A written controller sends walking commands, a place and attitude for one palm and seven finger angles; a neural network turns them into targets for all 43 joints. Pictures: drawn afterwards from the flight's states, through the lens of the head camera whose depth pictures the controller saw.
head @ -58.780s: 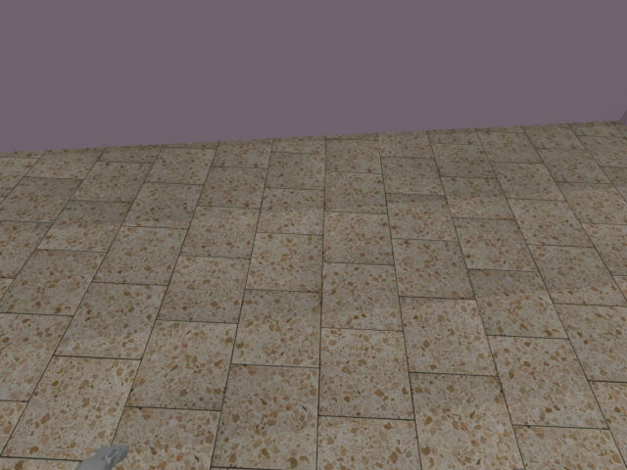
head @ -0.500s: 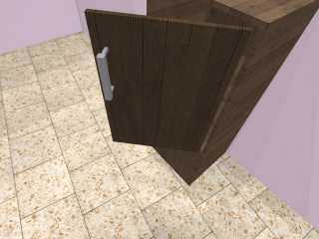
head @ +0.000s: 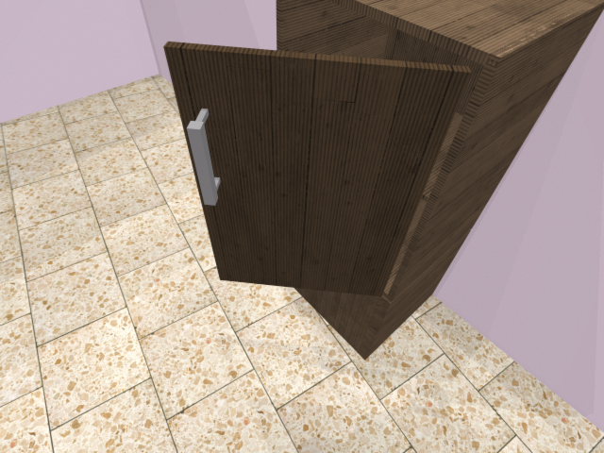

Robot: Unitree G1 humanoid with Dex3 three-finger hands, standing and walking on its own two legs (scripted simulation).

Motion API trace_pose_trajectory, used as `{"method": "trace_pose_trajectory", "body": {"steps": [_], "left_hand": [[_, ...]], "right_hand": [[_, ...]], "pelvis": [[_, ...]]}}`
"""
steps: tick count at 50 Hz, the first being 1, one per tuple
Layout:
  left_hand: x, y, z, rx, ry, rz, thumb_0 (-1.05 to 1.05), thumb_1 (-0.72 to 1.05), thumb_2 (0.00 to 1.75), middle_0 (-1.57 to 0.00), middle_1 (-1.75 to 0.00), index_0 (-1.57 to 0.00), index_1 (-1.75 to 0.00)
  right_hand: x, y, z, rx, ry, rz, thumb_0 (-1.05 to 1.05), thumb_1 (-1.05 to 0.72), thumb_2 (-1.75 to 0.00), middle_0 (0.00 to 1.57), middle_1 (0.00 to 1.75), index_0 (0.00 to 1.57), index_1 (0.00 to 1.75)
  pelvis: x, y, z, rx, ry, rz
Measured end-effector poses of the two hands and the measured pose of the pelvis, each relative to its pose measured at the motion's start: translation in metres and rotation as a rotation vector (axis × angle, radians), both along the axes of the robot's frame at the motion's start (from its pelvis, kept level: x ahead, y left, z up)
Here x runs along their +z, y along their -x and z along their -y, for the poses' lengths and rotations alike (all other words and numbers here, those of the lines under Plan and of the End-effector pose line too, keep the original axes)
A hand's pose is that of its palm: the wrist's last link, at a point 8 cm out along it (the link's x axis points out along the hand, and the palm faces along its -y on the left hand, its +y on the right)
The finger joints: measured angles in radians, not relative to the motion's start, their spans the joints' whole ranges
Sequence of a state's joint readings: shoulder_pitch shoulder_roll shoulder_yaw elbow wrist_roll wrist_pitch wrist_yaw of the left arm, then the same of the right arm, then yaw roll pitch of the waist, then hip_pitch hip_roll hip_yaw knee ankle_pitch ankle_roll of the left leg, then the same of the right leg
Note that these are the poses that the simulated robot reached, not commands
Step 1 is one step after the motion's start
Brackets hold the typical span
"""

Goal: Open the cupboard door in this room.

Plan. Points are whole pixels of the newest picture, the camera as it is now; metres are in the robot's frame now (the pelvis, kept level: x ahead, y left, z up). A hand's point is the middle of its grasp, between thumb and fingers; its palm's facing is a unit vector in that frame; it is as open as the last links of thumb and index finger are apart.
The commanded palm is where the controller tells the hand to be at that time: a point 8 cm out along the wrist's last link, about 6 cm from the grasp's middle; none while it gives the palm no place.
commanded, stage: come to a stop and stand still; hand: left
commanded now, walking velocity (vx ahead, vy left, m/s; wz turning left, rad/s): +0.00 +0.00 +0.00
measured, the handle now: (207, 159) +0.53 +0.20 +0.08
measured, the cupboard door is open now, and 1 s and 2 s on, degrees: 43 43 43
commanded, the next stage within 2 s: look again from close up in 0.06 s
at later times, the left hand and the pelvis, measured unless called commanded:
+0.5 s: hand out of the picture -0.04 +0.19 -0.19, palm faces +0.03 -0.98 -0.20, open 7.4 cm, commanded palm none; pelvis -0.04 +0.00 -0.01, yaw +1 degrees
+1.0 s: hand out of the picture -0.06 +0.19 -0.19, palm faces +0.02 -0.98 -0.19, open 7.4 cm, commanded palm none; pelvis -0.05 +0.01 -0.01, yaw +1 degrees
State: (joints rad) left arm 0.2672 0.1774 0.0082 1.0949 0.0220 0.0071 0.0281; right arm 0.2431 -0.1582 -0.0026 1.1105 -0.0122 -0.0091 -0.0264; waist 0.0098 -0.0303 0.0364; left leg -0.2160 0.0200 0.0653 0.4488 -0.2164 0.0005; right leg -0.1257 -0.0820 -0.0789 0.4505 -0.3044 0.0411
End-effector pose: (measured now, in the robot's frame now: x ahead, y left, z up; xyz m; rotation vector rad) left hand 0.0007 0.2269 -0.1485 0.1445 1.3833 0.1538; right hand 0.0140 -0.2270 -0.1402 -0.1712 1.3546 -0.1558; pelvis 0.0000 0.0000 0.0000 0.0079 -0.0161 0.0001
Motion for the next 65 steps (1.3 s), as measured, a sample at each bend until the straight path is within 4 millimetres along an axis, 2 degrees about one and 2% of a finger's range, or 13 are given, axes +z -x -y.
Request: {"method": "trace_pose_trajectory", "body": {"steps": [12, 20, 31, 38, 45, 57, 65], "left_hand": [[-0.003, 0.011, -0.003, -0.027, -0.023, 0.068, 0.0, 0.91, 0.9, -0.2, -0.3, -0.2, -0.3], [-0.006, 0.032, -0.007, -0.022, -0.011, 0.069, 0.0, 0.91, 0.9, -0.2, -0.3, -0.2, -0.29], [-0.007, 0.073, -0.005, 0.015, 0.007, -0.013, 0.0, 0.91, 0.9, -0.2, -0.3, -0.2, -0.29], [-0.007, 0.086, 0.002, 0.024, 0.029, -0.056, 0.0, 0.91, 0.9, -0.2, -0.3, -0.2, -0.29], [-0.009, 0.083, 0.003, -0.005, 0.025, -0.056, 0.0, 0.91, 0.9, -0.2, -0.3, -0.2, -0.29], [-0.003, 0.046, -0.018, -0.011, -0.027, 0.071, 0.0, 0.91, 0.9, -0.2, -0.3, -0.2, -0.29], [-0.003, 0.041, -0.015, -0.013, -0.019, 0.081, 0.0, 0.91, 0.9, -0.2, -0.3, -0.2, -0.29]], "right_hand": [[-0.008, 0.019, -0.001, -0.016, -0.005, 0.064, 0.01, -0.92, -0.9, 0.2, 0.3, 0.2, 0.3], [-0.003, 0.034, -0.002, -0.009, -0.004, 0.074, 0.01, -0.92, -0.9, 0.2, 0.3, 0.2, 0.3], [0.001, 0.055, -0.008, -0.006, -0.009, 0.015, 0.01, -0.91, -0.9, 0.2, 0.3, 0.2, 0.3], [0.002, 0.057, -0.01, -0.011, -0.007, -0.003, 0.01, -0.91, -0.9, 0.2, 0.3, 0.2, 0.3], [-0.002, 0.049, -0.01, 0.002, 0.003, 0.031, 0.01, -0.92, -0.9, 0.2, 0.3, 0.2, 0.3], [-0.003, 0.033, -0.008, 0.005, 0.002, 0.102, 0.01, -0.94, -0.9, 0.2, 0.3, 0.2, 0.3], [0.002, 0.033, -0.003, 0.013, 0.005, 0.094, 0.01, -0.92, -0.9, 0.2, 0.3, 0.2, 0.3]], "pelvis": [[-0.009, 0.025, -0.003, 0.008, 0.019, 0.033], [-0.008, 0.041, -0.004, 0.012, 0.018, 0.026], [-0.005, 0.046, -0.005, 0.017, 0.02, 0.009], [-0.003, 0.044, -0.006, 0.015, 0.022, 0.006], [-0.007, 0.048, -0.012, 0.011, 0.038, 0.011], [-0.009, 0.049, -0.012, 0.015, 0.021, 0.011], [-0.007, 0.047, -0.007, 0.015, 0.02, 0.004]]}}
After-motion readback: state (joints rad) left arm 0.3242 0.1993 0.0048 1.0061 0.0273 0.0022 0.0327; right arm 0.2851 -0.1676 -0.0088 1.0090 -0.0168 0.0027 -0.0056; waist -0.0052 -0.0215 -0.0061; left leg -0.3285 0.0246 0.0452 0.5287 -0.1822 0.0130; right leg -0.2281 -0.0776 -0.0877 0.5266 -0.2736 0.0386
